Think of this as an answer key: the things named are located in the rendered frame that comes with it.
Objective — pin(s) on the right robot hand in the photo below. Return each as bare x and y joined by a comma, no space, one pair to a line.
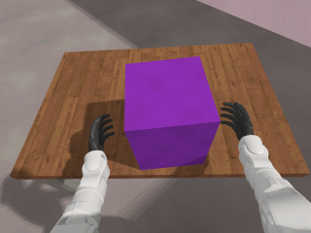
241,121

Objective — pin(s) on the robot right forearm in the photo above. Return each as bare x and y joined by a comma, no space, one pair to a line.
266,182

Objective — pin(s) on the carton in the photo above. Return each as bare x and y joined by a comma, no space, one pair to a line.
170,116

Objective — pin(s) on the robot left forearm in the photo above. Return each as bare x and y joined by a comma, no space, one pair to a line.
90,194

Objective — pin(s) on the robot left upper arm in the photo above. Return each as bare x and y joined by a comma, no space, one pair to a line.
76,228

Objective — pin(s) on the robot right upper arm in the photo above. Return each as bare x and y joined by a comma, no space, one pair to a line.
285,214

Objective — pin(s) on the table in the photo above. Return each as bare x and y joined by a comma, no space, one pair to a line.
91,83

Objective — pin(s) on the left robot hand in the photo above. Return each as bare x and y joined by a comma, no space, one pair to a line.
96,137

